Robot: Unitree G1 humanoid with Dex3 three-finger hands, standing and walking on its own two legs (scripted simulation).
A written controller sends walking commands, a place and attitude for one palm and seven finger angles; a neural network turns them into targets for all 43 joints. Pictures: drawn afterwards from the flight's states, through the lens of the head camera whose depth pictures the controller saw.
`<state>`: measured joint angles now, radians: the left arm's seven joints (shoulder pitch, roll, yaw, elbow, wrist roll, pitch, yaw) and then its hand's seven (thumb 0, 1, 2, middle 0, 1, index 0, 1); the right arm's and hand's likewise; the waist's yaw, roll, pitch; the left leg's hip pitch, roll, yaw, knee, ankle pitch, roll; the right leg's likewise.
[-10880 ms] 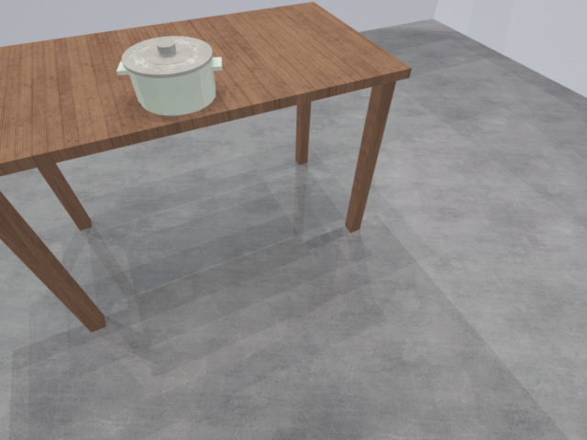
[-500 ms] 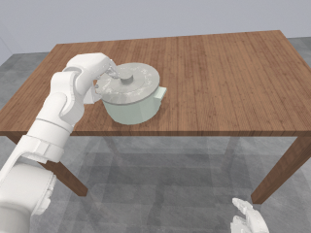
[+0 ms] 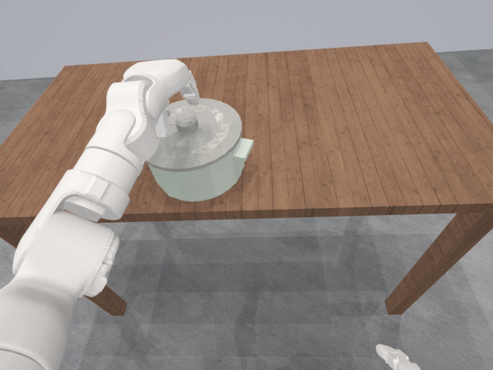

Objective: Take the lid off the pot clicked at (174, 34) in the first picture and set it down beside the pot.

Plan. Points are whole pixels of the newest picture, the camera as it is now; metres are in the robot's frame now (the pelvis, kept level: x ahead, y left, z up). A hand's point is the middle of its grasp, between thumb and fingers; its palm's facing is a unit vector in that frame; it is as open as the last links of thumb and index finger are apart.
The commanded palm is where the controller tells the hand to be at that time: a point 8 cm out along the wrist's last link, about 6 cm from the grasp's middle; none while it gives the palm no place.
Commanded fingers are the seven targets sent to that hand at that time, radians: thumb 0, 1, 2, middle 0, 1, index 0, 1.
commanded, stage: move the open hand above the knob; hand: left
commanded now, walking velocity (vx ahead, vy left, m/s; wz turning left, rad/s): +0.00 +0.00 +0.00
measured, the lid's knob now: (186, 123) +0.53 +0.11 +0.12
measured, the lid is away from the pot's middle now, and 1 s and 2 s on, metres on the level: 0.00 0.00 0.00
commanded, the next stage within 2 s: lower the open fingers around the knob in 0.88 s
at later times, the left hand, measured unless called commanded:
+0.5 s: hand (176, 98) +0.51 +0.11 +0.19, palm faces -0.26 -0.04 -0.96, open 9.9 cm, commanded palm +0.49 +0.12 +0.25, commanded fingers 0.00 -0.33 1.54 -0.86 -0.08 -0.86 -0.08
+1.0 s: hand (174, 99) +0.50 +0.11 +0.19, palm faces -0.25 -0.03 -0.97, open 9.9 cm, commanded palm +0.49 +0.12 +0.25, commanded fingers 0.00 -0.33 1.54 -0.86 -0.08 -0.86 -0.08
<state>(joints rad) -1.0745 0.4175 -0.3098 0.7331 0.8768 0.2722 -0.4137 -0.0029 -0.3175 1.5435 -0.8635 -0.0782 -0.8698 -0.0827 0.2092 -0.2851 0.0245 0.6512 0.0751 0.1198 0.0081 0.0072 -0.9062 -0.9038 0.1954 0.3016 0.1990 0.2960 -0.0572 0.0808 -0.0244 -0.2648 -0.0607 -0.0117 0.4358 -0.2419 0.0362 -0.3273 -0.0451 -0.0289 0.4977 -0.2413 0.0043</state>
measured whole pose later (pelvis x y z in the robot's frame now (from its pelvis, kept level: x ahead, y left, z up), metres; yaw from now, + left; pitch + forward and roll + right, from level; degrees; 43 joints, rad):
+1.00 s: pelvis +0.01 +0.01 +0.00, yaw +0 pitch +8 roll +1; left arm -1.22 0.37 -0.31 0.95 0.90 0.26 -0.37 0.00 -0.32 1.54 -0.86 -0.08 -0.87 -0.08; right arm 0.22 -0.26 0.03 0.67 0.06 0.10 0.00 0.00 -0.91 -0.90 0.20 0.30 0.20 0.30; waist -0.07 0.07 -0.06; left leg -0.31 -0.07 -0.01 0.43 -0.25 0.05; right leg -0.37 -0.05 -0.02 0.48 -0.24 0.02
